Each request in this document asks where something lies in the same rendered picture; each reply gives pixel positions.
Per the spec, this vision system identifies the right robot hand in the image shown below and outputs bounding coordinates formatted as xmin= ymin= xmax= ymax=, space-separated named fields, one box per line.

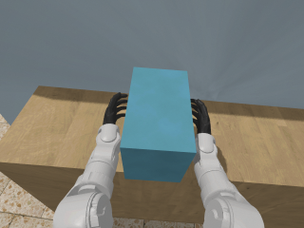
xmin=190 ymin=99 xmax=211 ymax=135

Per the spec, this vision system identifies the left robot forearm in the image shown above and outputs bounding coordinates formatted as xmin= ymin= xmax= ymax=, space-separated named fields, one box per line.
xmin=52 ymin=123 xmax=122 ymax=228

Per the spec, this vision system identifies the carton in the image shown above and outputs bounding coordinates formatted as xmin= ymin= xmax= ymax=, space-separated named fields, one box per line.
xmin=120 ymin=66 xmax=197 ymax=182

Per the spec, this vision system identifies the right robot forearm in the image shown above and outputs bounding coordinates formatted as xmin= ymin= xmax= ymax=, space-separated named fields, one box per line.
xmin=193 ymin=133 xmax=265 ymax=228

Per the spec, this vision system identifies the pedestal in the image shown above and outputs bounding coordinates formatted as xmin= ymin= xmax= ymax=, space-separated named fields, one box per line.
xmin=0 ymin=85 xmax=304 ymax=228

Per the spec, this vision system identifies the right robot upper arm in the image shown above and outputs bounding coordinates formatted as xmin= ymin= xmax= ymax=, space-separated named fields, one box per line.
xmin=202 ymin=197 xmax=264 ymax=228

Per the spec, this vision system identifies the left robot upper arm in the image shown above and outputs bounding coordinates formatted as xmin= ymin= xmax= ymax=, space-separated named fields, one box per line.
xmin=53 ymin=191 xmax=114 ymax=228

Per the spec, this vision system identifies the left robot hand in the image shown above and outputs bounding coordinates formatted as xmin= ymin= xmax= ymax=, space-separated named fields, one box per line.
xmin=103 ymin=92 xmax=128 ymax=125

